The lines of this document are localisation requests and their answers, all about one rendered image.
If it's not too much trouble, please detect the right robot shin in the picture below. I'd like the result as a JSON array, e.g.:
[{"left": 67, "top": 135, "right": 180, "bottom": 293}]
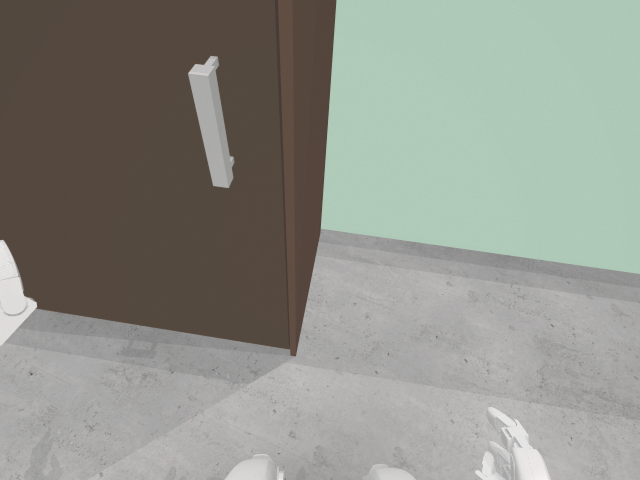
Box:
[{"left": 369, "top": 464, "right": 389, "bottom": 473}]

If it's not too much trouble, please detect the right robot hand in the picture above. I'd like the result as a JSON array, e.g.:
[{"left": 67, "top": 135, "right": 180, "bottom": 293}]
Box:
[{"left": 475, "top": 407, "right": 551, "bottom": 480}]

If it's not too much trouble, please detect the handle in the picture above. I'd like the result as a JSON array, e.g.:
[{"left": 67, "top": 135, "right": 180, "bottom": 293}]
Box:
[{"left": 188, "top": 56, "right": 234, "bottom": 188}]

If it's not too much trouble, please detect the robot shin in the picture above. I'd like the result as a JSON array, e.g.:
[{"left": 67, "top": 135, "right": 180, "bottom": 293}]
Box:
[
  {"left": 252, "top": 454, "right": 274, "bottom": 464},
  {"left": 369, "top": 464, "right": 389, "bottom": 473}
]

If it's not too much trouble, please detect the left robot shin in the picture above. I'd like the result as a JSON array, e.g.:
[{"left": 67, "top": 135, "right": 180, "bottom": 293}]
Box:
[{"left": 252, "top": 454, "right": 274, "bottom": 464}]

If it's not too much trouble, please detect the left robot hand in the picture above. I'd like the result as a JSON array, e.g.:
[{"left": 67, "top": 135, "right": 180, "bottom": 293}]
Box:
[{"left": 0, "top": 240, "right": 37, "bottom": 346}]

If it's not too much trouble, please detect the wardrobe door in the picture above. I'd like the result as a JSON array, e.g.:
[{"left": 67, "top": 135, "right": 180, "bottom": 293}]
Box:
[{"left": 0, "top": 0, "right": 290, "bottom": 349}]

